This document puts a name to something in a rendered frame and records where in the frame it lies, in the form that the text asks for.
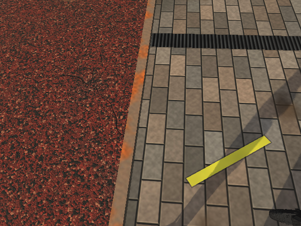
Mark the right robot hand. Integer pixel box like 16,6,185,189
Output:
269,208,301,226

